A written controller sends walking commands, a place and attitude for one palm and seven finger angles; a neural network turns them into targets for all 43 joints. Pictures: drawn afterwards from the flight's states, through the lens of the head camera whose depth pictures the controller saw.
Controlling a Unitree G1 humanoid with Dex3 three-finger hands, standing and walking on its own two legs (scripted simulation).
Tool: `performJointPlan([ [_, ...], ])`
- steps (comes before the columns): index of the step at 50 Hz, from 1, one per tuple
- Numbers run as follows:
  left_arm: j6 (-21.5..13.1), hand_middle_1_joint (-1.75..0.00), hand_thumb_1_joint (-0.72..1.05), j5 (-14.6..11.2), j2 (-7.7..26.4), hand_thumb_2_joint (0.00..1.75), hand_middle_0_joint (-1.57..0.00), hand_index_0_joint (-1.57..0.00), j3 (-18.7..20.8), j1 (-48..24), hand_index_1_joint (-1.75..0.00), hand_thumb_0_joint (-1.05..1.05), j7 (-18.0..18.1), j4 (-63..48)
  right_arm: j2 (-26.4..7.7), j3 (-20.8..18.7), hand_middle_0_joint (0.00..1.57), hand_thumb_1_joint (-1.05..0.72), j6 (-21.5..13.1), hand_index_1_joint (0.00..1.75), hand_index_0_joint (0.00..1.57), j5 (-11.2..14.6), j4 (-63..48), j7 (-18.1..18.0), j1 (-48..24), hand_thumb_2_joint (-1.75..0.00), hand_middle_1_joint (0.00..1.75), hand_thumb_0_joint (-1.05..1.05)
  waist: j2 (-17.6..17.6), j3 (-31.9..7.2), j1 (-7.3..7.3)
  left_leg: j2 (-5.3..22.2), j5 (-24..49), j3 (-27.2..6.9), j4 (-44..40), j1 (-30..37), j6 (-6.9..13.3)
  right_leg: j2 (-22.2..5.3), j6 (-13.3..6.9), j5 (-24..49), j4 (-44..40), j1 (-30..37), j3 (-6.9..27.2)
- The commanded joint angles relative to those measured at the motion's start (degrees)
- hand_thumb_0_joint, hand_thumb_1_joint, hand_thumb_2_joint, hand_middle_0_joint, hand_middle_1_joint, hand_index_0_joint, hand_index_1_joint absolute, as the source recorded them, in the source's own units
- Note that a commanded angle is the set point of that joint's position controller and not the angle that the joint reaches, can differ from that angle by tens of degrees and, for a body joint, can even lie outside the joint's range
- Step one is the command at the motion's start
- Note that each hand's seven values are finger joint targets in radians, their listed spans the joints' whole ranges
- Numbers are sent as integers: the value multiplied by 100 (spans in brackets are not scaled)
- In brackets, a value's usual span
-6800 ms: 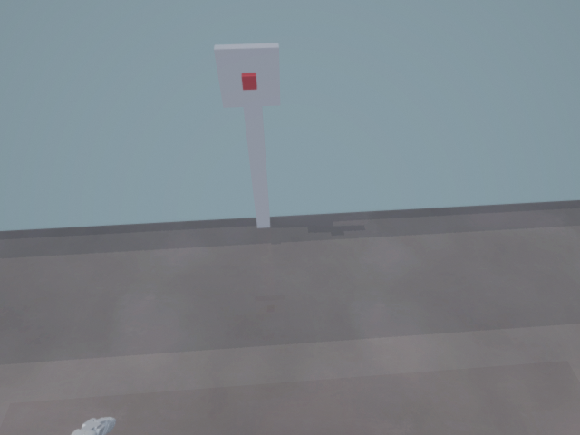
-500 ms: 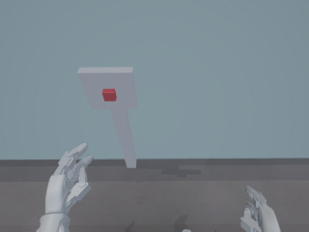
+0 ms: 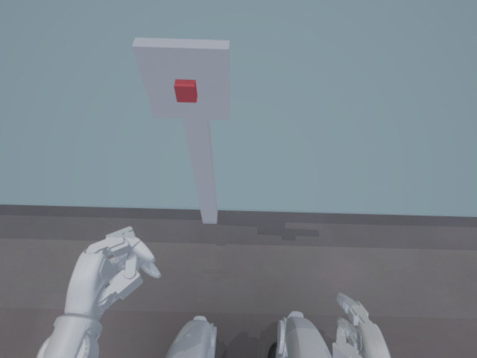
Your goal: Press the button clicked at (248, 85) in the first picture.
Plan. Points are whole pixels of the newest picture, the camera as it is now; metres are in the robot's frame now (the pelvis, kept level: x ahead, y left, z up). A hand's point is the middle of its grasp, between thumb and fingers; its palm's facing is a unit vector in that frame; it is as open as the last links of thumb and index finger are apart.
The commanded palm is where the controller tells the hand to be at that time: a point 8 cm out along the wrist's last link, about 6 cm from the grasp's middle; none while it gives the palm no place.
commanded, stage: raise the hand and make a fist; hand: left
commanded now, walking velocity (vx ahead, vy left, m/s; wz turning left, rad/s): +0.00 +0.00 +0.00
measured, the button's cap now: (186, 90) +0.61 +0.15 +0.07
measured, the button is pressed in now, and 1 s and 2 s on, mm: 0 0 0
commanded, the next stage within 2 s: aim a knuckle at the button in 1.24 s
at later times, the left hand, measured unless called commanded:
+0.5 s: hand (125, 262) +0.25 +0.18 +0.05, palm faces +0.03 -1.00 -0.08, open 3.1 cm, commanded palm +0.22 +0.24 +0.05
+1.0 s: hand (124, 248) +0.27 +0.19 +0.06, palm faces +0.02 -1.00 -0.08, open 3.1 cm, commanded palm +0.23 +0.24 +0.06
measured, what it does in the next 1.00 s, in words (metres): stands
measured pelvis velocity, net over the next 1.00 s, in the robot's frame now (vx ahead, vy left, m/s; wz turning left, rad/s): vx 0.04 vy -0.02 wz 0.00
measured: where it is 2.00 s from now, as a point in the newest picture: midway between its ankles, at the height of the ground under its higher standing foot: outside the picture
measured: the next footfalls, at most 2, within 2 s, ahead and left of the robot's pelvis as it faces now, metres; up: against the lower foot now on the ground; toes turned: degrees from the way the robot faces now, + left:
none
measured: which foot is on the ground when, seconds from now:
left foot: down 0.00-1.00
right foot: down 0.00-1.00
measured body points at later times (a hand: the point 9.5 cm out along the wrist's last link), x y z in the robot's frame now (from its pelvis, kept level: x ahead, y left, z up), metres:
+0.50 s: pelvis +0.03 +0.00 +0.01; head +0.11 +0.01 +0.45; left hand +0.24 +0.24 +0.06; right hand +0.23 -0.23 -0.06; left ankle +0.02 +0.11 -0.63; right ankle +0.08 -0.12 -0.63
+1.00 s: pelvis +0.04 -0.02 +0.01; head +0.12 -0.02 +0.45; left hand +0.26 +0.24 +0.06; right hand +0.21 -0.26 -0.07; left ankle +0.02 +0.11 -0.63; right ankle +0.08 -0.12 -0.63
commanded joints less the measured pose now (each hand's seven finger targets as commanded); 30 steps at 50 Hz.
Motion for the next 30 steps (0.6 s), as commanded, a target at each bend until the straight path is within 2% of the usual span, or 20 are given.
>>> performJointPlan([
  [1,-488,-147,90,-122,445,90,-127,-127,437,205,-147,0,282,-1381,-1016,-536,20,-90,-444,30,20,23,-1189,-138,-623,-90,30,0,-79,-1167,167,-142,607,-216,-1602,303,18,266,-118,-533,-951,1398,52],
  [4,-753,-150,90,-20,365,90,-130,-130,286,193,-150,0,386,-1426,-1064,-554,20,-90,-475,30,20,-14,-1129,-117,-492,-90,30,0,42,-1148,75,-129,576,-236,-1558,359,-2,261,-131,-469,-836,1179,2],
  [5,-780,-150,90,-13,407,90,-130,-130,286,195,-150,0,371,-1335,-1088,-561,20,-90,-453,30,20,-28,-1156,-120,-488,-90,30,0,-158,-1083,40,-133,576,-253,-1530,262,12,274,-131,-467,-821,1169,2],
  [7,-850,-150,90,-1,428,90,-130,-130,282,227,-150,0,299,-1340,-1131,-596,20,-90,-446,30,20,-3,-1168,-121,-419,-90,30,0,-49,-1130,40,-140,579,-218,-1503,287,6,260,-130,-459,-841,1166,39],
  [9,-857,-150,90,-21,479,90,-130,-130,286,205,-150,0,240,-1469,-1152,-602,20,-90,-433,30,20,1,-1183,-128,-360,-90,30,0,123,-1235,27,-147,732,-219,-1498,400,1,258,-138,-276,-827,1204,30],
  [10,-827,-150,90,-17,590,90,-130,-130,388,234,-150,0,220,-1467,-1162,-615,20,-90,-404,30,20,9,-1202,-138,-348,-90,30,0,20,-1257,47,-133,838,-237,-1497,427,-3,287,-150,-198,-794,1257,17],
  [12,-786,-150,90,-62,577,90,-130,-130,436,316,-150,0,182,-1530,-1154,-639,20,-90,-366,30,20,28,-1205,-153,-311,-90,30,0,176,-1370,56,-134,1122,-197,-1458,559,-12,286,-141,63,-796,1317,15],
  [17,-722,-150,90,-115,608,90,-130,-130,560,419,-150,0,133,-1598,-1116,-660,20,-90,-246,30,20,26,-1207,-146,-255,-90,30,0,233,-1515,62,-126,1817,-170,-1363,764,-38,315,-141,712,-729,1496,-16],
  [19,-696,-150,90,-116,576,90,-130,-130,538,420,-150,0,99,-1553,-1098,-653,20,-90,-218,30,20,19,-1205,-135,-269,-90,30,0,309,-1425,39,-125,1858,-147,-1344,780,-48,313,-133,782,-751,1478,-17],
  [22,-648,-150,90,-173,683,90,-130,-130,672,308,-150,0,-21,-1367,-1109,-648,20,-90,-158,30,20,20,-1205,-142,-259,-90,30,0,34,-1396,-5,-144,1738,-133,-1275,620,-15,325,-117,803,-800,1584,28],
  [26,-595,-150,90,-271,777,90,-130,-130,795,155,-150,0,-200,-1330,-1095,-619,20,-90,-144,30,20,34,-1210,-165,-286,-90,30,0,143,-1445,8,-163,1762,-84,-1206,583,6,321,-114,911,-843,1716,118],
  [28,-588,-150,90,-330,826,90,-130,-130,916,186,-150,0,-264,-1301,-1080,-624,20,-90,-152,30,20,48,-1184,-175,-242,-90,30,0,51,-1565,15,-165,1824,-57,-1183,601,15,308,-96,1015,-882,1854,151],
  [30,-577,-150,90,-403,852,90,-130,-130,958,71,-150,0,-337,-1216,-1077,-604,20,-90,-148,30,20,51,-1168,-187,-268,-90,30,0,-54,-1495,3,-167,1836,-63,-1150,496,28,326,-101,1019,-900,1928,183],
])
